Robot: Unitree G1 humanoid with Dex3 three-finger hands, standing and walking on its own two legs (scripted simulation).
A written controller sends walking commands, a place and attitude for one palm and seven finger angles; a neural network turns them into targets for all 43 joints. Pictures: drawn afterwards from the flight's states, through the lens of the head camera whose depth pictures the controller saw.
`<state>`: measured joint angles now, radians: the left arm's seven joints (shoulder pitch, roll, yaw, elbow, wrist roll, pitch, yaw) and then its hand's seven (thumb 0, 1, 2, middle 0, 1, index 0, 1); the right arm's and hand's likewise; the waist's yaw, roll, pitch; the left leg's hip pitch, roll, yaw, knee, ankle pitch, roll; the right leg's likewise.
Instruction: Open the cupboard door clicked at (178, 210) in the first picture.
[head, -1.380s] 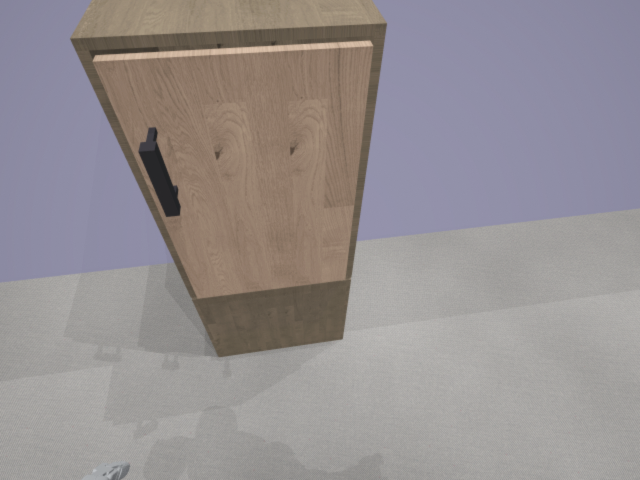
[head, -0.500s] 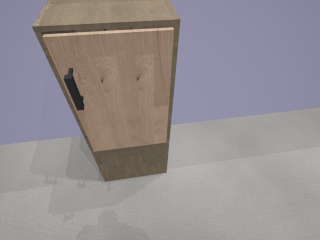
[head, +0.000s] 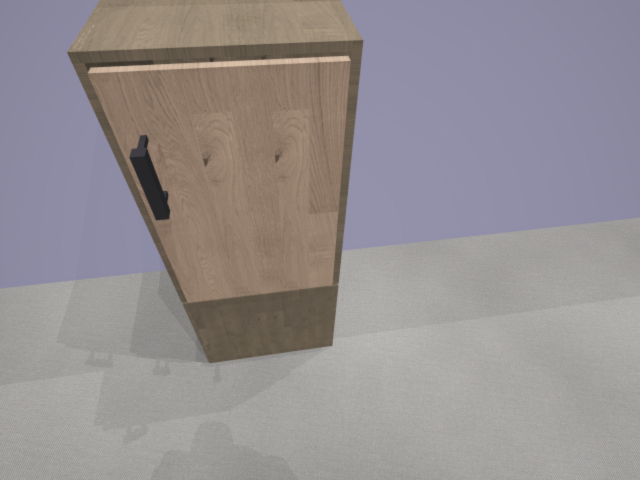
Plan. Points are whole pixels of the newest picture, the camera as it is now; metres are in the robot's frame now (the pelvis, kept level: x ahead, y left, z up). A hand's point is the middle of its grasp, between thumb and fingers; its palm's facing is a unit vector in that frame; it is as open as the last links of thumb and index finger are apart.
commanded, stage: look at it before walking up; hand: left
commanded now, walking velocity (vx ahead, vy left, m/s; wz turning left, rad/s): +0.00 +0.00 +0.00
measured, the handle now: (153, 178) +0.55 +0.32 +0.05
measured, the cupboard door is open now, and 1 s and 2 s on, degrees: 0 0 0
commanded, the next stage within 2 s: shuffle to correct the standing spot in 0.26 s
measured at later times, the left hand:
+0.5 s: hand out of the picture +0.07 +0.23 -0.17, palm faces +0.03 -0.95 -0.30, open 7.4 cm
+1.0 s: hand out of the picture +0.14 +0.20 -0.19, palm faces +0.15 -0.97 -0.19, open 7.3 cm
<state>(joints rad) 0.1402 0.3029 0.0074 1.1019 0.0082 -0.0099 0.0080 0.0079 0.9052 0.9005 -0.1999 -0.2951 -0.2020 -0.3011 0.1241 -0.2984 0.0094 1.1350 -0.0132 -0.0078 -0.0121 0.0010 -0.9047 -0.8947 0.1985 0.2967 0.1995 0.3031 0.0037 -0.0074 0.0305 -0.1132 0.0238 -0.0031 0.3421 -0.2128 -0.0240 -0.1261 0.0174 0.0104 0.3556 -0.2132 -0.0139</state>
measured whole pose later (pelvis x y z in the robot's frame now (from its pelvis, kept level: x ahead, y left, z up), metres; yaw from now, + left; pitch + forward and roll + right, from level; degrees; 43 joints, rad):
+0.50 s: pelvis +0.01 +0.00 +0.00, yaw +1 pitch -1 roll +0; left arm 0.16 0.29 0.01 1.10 0.01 0.00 0.01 0.01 0.91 0.90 -0.20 -0.29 -0.20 -0.30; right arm 0.15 -0.29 0.01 1.13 -0.02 0.00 -0.01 0.00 -0.91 -0.89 0.20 0.30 0.20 0.30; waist 0.00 0.00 0.01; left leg -0.12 0.02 -0.02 0.38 -0.24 -0.02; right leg -0.12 0.01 -0.01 0.38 -0.24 -0.01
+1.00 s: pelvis +0.11 +0.01 -0.01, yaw +8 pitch +0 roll +1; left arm 0.18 0.17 0.05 1.04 0.01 0.00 0.01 0.01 0.92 0.90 -0.20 -0.29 -0.20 -0.30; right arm 0.44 -0.08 -0.01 1.18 -0.02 -0.02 -0.04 0.00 -0.90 -0.89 0.20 0.30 0.20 0.30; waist -0.04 -0.02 0.11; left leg -0.03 -0.01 -0.03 0.40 -0.37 0.00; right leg -0.44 -0.06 -0.05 0.67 -0.23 0.01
